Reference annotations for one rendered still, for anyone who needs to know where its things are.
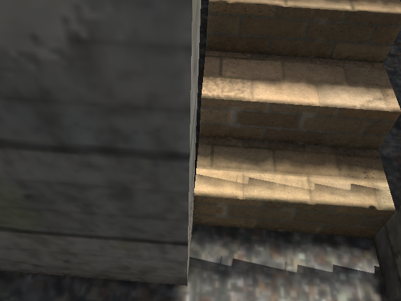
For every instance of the stairs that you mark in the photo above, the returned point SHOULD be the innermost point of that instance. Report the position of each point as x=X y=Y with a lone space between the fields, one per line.
x=295 y=104

